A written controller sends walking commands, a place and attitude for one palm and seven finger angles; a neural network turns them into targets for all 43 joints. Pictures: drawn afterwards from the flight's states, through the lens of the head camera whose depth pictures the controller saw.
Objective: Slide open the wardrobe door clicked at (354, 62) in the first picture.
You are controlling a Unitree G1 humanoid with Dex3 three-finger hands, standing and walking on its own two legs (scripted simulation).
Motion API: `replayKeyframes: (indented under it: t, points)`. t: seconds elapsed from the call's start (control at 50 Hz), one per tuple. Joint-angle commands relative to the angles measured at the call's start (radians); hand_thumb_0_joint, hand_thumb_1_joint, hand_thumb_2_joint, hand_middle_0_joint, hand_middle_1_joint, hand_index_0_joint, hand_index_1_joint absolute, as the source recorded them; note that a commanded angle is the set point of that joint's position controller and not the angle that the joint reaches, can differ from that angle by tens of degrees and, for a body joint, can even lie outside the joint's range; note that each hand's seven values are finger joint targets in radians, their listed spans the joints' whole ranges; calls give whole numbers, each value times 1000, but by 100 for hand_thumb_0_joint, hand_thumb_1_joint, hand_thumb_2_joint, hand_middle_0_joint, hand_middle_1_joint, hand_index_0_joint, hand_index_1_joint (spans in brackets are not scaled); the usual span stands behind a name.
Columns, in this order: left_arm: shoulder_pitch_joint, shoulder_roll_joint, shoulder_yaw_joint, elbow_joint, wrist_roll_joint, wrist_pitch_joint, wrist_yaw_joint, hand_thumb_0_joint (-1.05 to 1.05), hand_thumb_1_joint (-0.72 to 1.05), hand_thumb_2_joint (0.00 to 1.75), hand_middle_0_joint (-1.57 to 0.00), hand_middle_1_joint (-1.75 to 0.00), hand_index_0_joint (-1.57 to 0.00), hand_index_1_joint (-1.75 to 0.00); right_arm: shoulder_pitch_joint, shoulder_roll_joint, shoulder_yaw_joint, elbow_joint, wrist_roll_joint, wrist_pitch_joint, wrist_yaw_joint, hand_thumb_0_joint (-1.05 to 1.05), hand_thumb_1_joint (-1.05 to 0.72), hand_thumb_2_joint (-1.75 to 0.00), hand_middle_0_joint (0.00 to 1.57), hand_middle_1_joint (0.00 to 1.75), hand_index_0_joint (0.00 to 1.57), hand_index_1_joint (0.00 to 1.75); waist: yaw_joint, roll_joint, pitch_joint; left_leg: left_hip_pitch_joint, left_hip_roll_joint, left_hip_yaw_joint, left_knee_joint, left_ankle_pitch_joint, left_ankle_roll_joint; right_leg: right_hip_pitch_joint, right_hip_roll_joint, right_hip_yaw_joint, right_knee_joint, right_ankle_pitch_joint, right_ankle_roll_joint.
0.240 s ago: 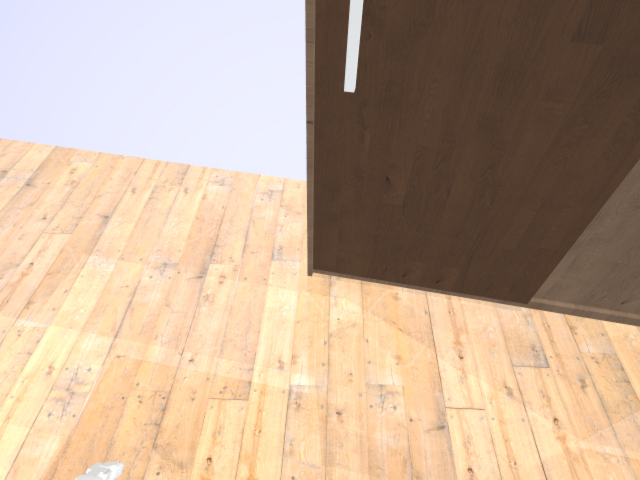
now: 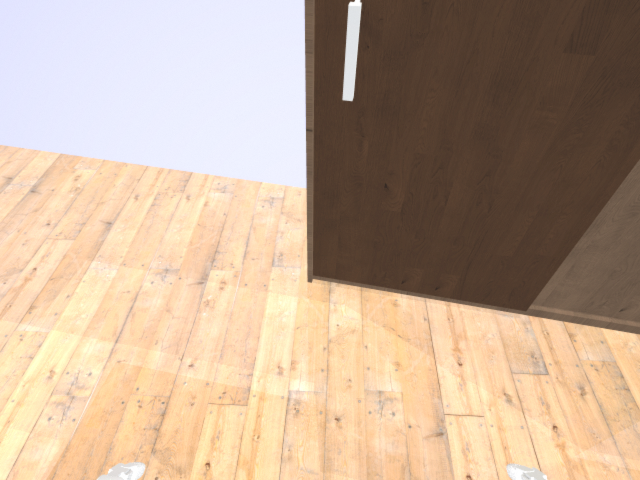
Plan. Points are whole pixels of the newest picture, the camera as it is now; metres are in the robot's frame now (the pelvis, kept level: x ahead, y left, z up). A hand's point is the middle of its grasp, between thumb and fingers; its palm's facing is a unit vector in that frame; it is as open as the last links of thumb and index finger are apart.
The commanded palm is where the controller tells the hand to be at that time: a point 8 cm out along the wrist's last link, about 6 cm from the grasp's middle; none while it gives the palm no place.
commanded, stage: stand and wait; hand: left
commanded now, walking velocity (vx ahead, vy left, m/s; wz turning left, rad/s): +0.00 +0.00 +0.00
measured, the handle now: (352, 51) +0.93 -0.01 +0.14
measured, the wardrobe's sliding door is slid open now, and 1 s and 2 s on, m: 0.00 0.00 0.00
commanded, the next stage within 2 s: look at it before walking up in 0.58 s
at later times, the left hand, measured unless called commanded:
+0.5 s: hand out of the picture +0.06 +0.24 -0.15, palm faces -0.03 -0.94 -0.35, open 7.4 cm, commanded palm none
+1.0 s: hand out of the picture +0.06 +0.23 -0.15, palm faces -0.03 -0.94 -0.34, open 7.4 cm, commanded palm none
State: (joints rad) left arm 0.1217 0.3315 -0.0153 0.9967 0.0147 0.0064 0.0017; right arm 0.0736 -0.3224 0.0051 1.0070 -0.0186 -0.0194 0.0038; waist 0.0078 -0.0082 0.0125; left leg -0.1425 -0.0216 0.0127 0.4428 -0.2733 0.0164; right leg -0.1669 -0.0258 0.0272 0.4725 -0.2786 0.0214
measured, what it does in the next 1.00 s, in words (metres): stands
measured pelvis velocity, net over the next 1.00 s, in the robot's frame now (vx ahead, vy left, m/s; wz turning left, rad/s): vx -0.02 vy -0.02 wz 0.00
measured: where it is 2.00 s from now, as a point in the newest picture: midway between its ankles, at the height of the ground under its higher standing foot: outside the picture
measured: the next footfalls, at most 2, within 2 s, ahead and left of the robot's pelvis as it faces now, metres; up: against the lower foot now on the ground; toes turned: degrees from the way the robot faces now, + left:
none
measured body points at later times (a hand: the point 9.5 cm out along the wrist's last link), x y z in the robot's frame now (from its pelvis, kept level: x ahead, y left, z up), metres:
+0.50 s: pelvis -0.02 -0.02 +0.00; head -0.01 -0.02 +0.45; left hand +0.06 +0.28 -0.12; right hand +0.05 -0.32 -0.13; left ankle -0.02 +0.11 -0.74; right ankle -0.01 -0.13 -0.74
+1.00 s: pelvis -0.02 -0.02 +0.01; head -0.01 -0.02 +0.46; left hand +0.06 +0.27 -0.12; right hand +0.06 -0.32 -0.13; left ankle -0.02 +0.11 -0.74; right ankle -0.01 -0.13 -0.74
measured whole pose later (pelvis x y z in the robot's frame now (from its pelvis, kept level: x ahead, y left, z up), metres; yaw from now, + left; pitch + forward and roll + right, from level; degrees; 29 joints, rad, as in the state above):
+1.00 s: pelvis -0.02 -0.02 +0.01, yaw +0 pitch -2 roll +0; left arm 0.14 0.34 -0.01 1.08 0.01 -0.01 0.00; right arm 0.12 -0.34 0.00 1.11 -0.01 -0.02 0.00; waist 0.00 0.00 0.03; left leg -0.13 0.01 0.00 0.36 -0.20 -0.02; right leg -0.15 0.01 0.01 0.39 -0.20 -0.01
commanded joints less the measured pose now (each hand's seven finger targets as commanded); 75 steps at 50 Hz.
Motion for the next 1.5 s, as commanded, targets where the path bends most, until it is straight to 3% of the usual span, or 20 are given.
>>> replayKeyframes:
  t: [0.0, 0.48, 0.82, 0.92, 1.36, 1.48]
  points:
    - [-36, 213, 57, -58, -1, -31, 14, 0, 90, 90, -20, -30, -20, -30, -44, -215, -55, -55, 4, -20, -20, 0, -90, -90, 20, 30, 20, 30, -8, 8, -76, 16, 125, -89, -65, 289, 23, 22, -87, 66, -59, 290, -54]
    - [-31, 221, 53, 16, -4, -34, 10, 0, 90, 90, -20, -30, -20, -30, -4, -225, -43, 33, 9, -16, -17, 0, -90, -90, 20, 30, 20, 30, -8, 1, -30, 0, 134, -100, -131, 140, 9, 5, -91, 96, -145, 145, -56]
    - [-33, 218, 54, 18, -4, -38, 9, 0, 90, 90, -20, -30, -20, -30, 0, -221, -42, 41, 8, -16, -16, 0, -90, -90, 20, 30, 20, 30, -8, 4, -20, 6, 134, -99, -133, 144, 4, -10, -91, 108, -166, 135, -57]
    - [-26, 216, 55, 17, -4, -41, 10, 0, 90, 90, -20, -30, -20, -30, 2, -221, -42, 42, 9, -19, -17, 0, -90, -90, 20, 30, 20, 30, -8, 6, -56, 28, 138, -101, -125, 191, 5, 16, -93, 102, -155, 199, -58]
    - [-27, 223, 57, 20, -3, -36, 9, 0, 90, 90, -20, -30, -20, -30, -1, -230, -46, 41, 10, -18, -22, 0, -90, -90, 20, 30, 20, 30, -12, 14, -53, 58, 149, -87, -126, 223, 2, 17, -86, 104, -150, 269, -58]
    - [13, 154, 52, 9, -2, -11, 11, 0, 90, 90, -20, -30, -20, -30, 39, -158, -41, 30, 8, -7, -28, 0, -90, -90, 20, 30, 20, 30, -11, 15, -49, 48, 158, -48, -83, 227, -7, -22, -72, 118, -89, 308, -51]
